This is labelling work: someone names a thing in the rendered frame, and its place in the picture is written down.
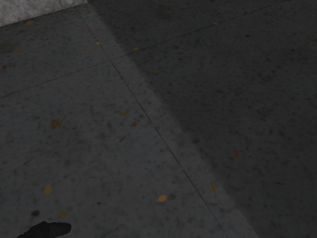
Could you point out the left robot hand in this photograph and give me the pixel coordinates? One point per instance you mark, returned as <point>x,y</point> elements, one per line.
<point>47,230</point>

